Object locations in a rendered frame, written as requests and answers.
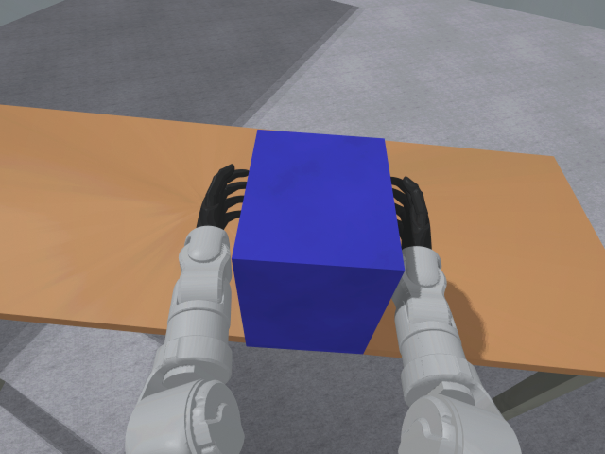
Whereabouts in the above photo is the carton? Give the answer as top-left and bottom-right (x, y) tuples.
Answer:
(232, 130), (405, 354)

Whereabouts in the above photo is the robot left upper arm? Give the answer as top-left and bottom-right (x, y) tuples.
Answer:
(126, 378), (245, 454)

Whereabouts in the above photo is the robot right hand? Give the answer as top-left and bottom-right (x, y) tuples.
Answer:
(390, 176), (432, 250)

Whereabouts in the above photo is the robot right upper arm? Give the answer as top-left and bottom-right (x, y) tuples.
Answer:
(398, 393), (522, 454)

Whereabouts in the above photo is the table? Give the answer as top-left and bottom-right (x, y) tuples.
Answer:
(0, 105), (605, 421)

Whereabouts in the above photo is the robot left forearm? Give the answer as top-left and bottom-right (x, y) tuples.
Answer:
(125, 226), (233, 450)

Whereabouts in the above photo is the robot left hand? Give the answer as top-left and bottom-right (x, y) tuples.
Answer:
(197, 164), (249, 230)

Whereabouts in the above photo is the robot right forearm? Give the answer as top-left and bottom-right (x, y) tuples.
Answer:
(391, 246), (505, 419)

